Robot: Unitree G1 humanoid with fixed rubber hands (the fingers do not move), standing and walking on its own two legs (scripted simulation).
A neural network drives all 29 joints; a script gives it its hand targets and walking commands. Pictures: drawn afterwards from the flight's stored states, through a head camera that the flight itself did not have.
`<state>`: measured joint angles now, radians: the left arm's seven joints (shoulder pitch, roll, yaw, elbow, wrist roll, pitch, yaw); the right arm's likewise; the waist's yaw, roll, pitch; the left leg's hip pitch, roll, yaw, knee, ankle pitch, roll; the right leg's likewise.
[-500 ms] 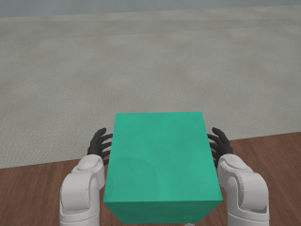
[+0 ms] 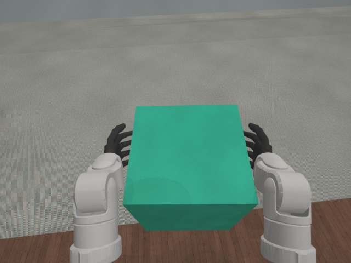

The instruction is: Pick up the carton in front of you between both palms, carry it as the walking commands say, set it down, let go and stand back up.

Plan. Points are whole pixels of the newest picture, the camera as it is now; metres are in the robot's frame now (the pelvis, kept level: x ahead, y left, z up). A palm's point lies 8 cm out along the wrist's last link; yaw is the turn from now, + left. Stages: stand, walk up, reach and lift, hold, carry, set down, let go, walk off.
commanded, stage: carry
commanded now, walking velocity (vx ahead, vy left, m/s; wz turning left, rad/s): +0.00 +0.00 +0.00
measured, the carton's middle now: (186, 174) +0.31 +0.00 +0.04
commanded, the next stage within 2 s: none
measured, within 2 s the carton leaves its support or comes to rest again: neither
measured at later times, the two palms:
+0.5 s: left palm (132, 105) +0.46 +0.13 +0.12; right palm (250, 106) +0.46 -0.17 +0.11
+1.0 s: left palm (144, 103) +0.48 +0.10 +0.12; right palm (261, 102) +0.48 -0.20 +0.11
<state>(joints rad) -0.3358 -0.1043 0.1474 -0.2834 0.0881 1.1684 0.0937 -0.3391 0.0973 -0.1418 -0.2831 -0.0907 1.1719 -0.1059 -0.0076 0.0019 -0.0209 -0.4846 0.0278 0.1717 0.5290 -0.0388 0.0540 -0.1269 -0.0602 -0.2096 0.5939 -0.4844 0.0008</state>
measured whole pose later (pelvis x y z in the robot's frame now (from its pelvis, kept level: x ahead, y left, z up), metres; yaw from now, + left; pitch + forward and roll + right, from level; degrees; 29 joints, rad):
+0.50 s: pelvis +0.10 -0.02 +0.02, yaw +0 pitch +6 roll +1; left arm -0.65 -0.05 0.25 -0.04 0.07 1.20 0.12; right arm -0.64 0.05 -0.23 -0.04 -0.07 1.20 -0.13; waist 0.00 -0.01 0.05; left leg -0.42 0.03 0.17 0.55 -0.19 0.06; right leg -0.23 -0.02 -0.07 0.58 -0.37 -0.02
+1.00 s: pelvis +0.13 -0.05 -0.01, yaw +0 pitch +4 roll +1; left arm -0.60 -0.04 0.22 0.10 0.08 1.21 0.12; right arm -0.61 0.02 -0.19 0.13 -0.06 1.20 -0.13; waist -0.01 0.00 -0.09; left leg -0.41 0.05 0.11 0.79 -0.45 0.03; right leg -0.24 0.03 -0.06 0.69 -0.52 -0.07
